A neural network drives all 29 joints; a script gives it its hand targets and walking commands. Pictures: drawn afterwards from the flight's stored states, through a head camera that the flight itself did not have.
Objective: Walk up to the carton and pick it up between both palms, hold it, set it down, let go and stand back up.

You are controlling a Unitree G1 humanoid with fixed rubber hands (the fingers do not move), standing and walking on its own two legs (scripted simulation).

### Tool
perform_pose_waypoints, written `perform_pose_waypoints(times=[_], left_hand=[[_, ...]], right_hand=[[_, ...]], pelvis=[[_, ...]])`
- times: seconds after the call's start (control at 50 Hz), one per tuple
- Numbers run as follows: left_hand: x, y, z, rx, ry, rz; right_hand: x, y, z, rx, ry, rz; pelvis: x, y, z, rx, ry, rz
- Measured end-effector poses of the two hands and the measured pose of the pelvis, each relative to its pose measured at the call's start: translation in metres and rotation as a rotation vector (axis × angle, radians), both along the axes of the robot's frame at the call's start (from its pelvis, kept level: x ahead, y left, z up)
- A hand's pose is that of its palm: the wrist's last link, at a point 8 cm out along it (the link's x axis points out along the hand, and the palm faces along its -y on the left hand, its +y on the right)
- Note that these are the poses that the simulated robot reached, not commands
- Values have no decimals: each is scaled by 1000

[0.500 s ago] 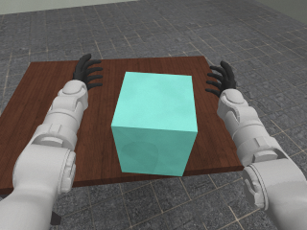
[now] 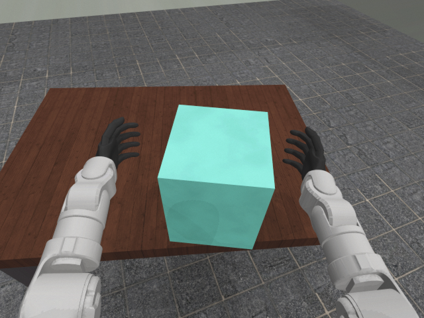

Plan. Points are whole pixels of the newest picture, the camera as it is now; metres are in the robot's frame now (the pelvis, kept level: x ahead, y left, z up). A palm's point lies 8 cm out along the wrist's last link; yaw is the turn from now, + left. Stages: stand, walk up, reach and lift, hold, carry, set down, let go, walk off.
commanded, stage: set down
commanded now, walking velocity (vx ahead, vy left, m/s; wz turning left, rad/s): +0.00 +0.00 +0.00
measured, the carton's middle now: (216, 179) +0.43 +0.00 +0.00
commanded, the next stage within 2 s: none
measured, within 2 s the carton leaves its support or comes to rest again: neither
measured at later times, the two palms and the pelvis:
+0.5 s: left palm (101, 209) +0.32 +0.22 +0.05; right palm (315, 217) +0.30 -0.17 +0.05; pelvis +0.00 +0.01 +0.00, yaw +0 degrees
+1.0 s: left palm (95, 267) +0.24 +0.23 -0.01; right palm (319, 269) +0.22 -0.18 -0.01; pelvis +0.02 +0.01 +0.00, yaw +0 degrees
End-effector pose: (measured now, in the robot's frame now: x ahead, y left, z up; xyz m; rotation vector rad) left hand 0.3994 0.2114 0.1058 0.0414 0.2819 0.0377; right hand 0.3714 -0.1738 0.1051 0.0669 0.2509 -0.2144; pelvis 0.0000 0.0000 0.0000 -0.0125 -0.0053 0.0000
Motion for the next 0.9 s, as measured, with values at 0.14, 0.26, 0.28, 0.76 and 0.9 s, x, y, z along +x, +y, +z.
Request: perform_pose_waypoints(times=[0.14, 0.26, 0.28, 0.76, 0.9], left_hand=[[-20, 3, -14, -6, 4, -9], [-35, 6, -21, -12, -10, -13], [-37, 6, -23, -13, -10, -14], [-109, 15, -73, -28, 0, -19], [-137, 15, -97, -16, 25, -24]], right_hand=[[-16, -1, -10, -6, -15, -1], [-30, -1, -20, -11, -10, 3], [-33, -1, -22, -12, -9, 4], [-97, -4, -67, -29, 13, 18], [-124, -4, -93, -33, 61, 11]], pelvis=[[-3, 3, -1, -1, -5, 5], [-2, 5, -1, 0, -17, 5], [-1, 6, -1, 1, -20, 5], [9, 11, -1, 5, -37, -4], [14, 11, -1, 4, -50, -1]])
